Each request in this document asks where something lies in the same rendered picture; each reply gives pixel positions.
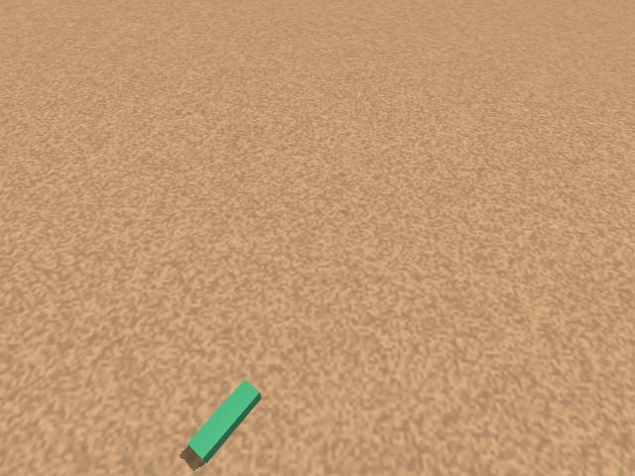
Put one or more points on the carton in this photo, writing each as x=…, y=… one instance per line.
x=224, y=421

